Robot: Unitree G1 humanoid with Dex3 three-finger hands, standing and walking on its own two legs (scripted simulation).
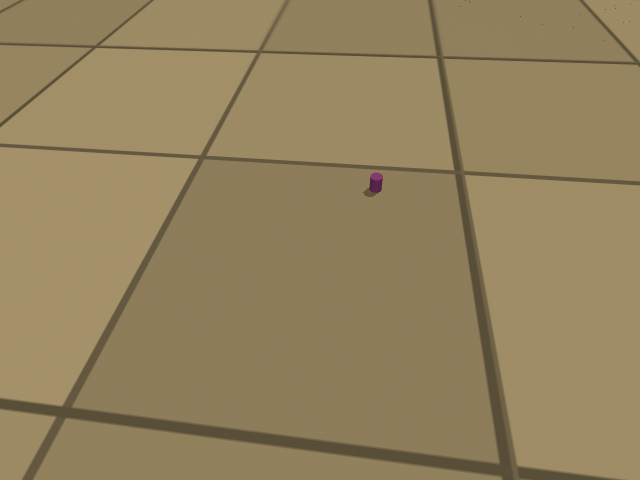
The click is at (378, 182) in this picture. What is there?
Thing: low tin
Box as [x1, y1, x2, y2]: [369, 173, 382, 192]
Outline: 372,173 370,177 369,188 371,191 377,192 381,188 382,175 379,173
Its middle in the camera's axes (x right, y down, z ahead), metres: +0.26 -0.27 +1.88
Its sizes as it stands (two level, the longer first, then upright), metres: 0.057 0.057 0.076
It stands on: the floor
